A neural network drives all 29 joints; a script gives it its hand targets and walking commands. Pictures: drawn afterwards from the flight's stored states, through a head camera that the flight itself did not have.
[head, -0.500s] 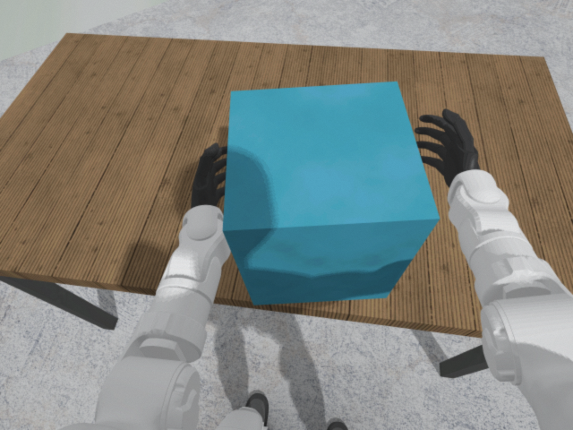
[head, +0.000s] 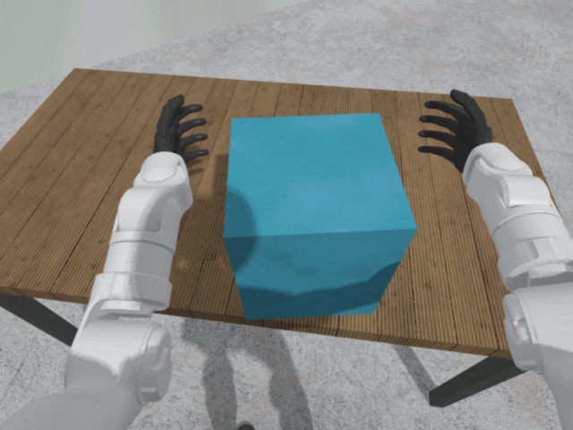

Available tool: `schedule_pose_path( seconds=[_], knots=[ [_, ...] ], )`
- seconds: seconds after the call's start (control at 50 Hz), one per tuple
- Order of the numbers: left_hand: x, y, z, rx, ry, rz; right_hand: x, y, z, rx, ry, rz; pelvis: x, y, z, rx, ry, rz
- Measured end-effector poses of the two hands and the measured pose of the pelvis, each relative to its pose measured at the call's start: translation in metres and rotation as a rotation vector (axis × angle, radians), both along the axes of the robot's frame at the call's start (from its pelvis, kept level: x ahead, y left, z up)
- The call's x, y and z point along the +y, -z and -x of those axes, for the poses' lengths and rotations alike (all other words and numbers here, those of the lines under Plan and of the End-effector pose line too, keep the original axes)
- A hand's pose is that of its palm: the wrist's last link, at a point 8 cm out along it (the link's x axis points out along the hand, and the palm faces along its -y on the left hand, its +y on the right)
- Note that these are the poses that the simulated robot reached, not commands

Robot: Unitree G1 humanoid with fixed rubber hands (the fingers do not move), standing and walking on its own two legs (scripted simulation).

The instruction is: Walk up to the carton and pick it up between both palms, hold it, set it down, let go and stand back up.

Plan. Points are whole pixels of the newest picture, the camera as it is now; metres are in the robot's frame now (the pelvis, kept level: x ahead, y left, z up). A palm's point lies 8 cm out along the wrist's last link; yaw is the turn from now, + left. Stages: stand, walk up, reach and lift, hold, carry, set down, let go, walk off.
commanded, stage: set down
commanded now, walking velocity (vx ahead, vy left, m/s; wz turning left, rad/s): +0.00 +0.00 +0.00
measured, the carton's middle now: (308, 223) +0.40 +0.06 +0.03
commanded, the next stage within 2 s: none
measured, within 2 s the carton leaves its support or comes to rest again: neither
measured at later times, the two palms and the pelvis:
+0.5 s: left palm (157, 159) +0.35 +0.24 +0.18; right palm (505, 147) +0.45 -0.16 +0.18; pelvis +0.01 +0.01 +0.01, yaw +1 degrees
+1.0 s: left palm (169, 219) +0.30 +0.22 +0.12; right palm (500, 216) +0.39 -0.18 +0.12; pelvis +0.00 -0.01 +0.00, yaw +1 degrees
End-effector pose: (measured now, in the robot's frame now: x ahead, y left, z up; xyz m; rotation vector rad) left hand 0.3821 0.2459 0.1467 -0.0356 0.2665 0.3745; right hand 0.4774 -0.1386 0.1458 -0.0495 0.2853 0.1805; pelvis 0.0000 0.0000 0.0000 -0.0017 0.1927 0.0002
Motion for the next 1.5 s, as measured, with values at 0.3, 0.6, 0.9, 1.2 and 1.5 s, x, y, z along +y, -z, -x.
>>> schedule_pose_path(
  seconds=[0.3,0.6,0.9,1.2,1.5],
  knots=[
    [0.011,-0.026,0.023,-0.012,0.009,0.003,-0.011,-0.036,0.006,-0.044,0.043,0.017,0.011,-0.004,-0.011,-0.056,-0.025,0.01],
    [-0.01,-0.012,0.052,0.034,0.002,0.013,-0.03,-0.009,0.047,-0.009,0.015,-0.001,0.003,-0.005,0.0,-0.138,-0.014,-0.001],
    [-0.015,0.009,0.071,0.032,-0.001,0.021,-0.032,0.014,0.076,-0.026,0.033,-0.014,-0.009,-0.001,0.005,-0.149,-0.017,-0.01],
    [-0.026,0.045,0.108,0.068,0.028,0.006,-0.06,0.048,0.131,-0.047,0.103,-0.041,0.0,-0.003,-0.005,-0.194,-0.006,-0.014],
    [-0.04,0.072,0.126,0.074,0.052,0.01,-0.056,0.083,0.18,-0.038,0.085,-0.051,0.01,-0.006,-0.012,-0.216,0.005,-0.015]
  ],
)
